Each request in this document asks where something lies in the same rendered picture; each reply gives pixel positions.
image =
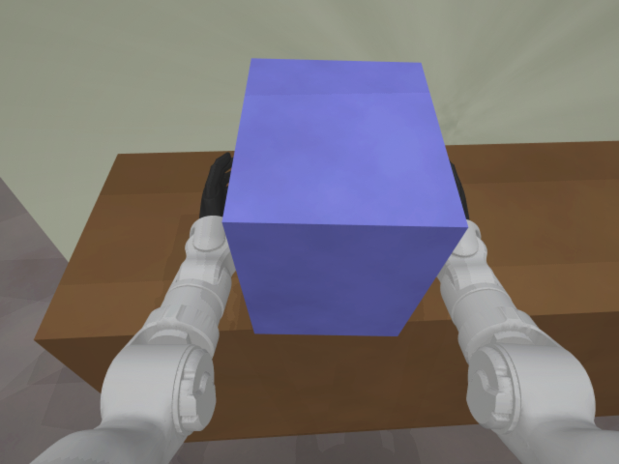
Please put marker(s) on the robot right forearm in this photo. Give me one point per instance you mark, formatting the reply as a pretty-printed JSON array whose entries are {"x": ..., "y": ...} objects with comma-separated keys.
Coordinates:
[{"x": 479, "y": 306}]

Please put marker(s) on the robot right hand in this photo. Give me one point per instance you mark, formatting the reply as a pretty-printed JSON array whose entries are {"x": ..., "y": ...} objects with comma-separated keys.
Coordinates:
[{"x": 460, "y": 192}]

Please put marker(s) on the robot left forearm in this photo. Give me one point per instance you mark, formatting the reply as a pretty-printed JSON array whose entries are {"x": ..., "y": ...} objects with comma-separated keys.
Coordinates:
[{"x": 195, "y": 301}]

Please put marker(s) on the robot left upper arm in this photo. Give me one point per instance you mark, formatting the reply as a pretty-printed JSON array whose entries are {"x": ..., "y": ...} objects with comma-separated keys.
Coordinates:
[{"x": 154, "y": 397}]

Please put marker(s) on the robot right upper arm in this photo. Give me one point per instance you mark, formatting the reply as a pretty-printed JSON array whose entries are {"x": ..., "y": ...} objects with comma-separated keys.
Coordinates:
[{"x": 539, "y": 402}]

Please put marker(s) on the pedestal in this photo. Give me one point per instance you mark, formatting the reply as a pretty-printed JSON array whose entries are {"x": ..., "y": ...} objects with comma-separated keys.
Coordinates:
[{"x": 548, "y": 214}]

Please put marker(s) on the robot left hand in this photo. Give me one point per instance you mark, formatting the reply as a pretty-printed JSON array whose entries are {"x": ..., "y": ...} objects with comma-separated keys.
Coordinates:
[{"x": 215, "y": 191}]

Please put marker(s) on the carton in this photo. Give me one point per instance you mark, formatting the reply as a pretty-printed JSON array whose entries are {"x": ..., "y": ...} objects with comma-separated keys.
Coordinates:
[{"x": 342, "y": 206}]

